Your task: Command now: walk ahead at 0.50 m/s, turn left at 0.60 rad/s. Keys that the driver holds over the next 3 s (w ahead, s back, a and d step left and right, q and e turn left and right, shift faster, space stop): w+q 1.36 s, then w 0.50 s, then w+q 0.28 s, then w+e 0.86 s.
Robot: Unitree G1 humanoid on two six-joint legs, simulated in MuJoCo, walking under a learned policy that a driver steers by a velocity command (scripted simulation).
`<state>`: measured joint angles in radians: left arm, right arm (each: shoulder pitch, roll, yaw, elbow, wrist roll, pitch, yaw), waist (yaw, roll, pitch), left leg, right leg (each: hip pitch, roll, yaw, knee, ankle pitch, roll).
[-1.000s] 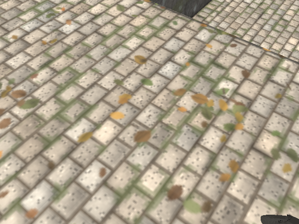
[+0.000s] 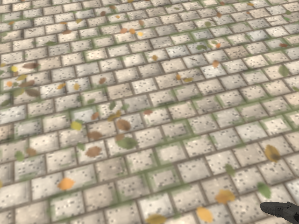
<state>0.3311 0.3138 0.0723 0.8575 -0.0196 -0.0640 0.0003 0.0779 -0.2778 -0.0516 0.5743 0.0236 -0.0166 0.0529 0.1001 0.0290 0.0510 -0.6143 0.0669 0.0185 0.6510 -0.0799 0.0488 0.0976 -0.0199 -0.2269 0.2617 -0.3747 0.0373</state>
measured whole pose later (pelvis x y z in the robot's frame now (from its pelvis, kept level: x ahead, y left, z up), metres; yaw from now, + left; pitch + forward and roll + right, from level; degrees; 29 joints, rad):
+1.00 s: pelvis +0.54 +0.12 +0.00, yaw +36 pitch +2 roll -2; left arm 0.33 0.32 0.07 0.85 -0.02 -0.06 0.00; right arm 0.08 -0.28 -0.05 0.59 0.02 -0.02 0.05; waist 0.10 0.03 0.05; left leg -0.61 0.07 0.01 0.65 -0.07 0.05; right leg 0.10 -0.02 -0.23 0.25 -0.36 0.03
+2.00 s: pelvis +0.94 +0.53 +0.01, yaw +57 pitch +2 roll -2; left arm 0.39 0.30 0.05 0.87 -0.02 -0.06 -0.01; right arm 0.05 -0.26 -0.03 0.65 0.02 -0.07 0.04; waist 0.10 0.02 0.02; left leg -0.57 0.04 -0.01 0.54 -0.01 0.03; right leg 0.07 0.03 -0.05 0.22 -0.33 -0.01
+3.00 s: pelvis +1.26 +1.02 +0.01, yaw +39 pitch +2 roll -1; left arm 0.36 0.31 0.07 0.71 -0.03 -0.03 0.01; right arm 0.05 -0.29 -0.02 0.68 0.00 -0.10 0.02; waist 0.08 0.03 0.02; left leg -0.55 0.02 -0.11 0.52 0.00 -0.06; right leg -0.12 0.11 0.19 0.43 -0.33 -0.06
